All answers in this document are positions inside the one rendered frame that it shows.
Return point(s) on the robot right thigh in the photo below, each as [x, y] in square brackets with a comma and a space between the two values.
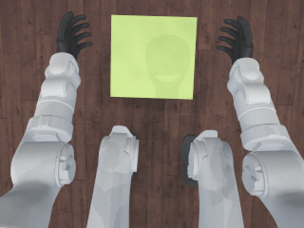
[219, 205]

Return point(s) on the robot right hand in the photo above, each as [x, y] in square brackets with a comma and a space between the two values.
[242, 46]

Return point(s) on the right robot upper arm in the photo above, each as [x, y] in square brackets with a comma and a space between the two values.
[277, 178]

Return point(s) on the robot left forearm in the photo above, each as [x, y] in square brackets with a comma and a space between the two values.
[52, 120]

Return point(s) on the robot right forearm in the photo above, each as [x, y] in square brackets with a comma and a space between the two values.
[260, 126]

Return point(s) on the robot right shin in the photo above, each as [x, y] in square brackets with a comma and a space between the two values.
[210, 134]

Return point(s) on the left robot upper arm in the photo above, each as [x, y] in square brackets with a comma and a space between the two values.
[39, 171]

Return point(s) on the robot left hand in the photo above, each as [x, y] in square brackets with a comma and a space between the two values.
[67, 40]

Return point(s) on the carton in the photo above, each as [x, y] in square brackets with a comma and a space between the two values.
[152, 56]

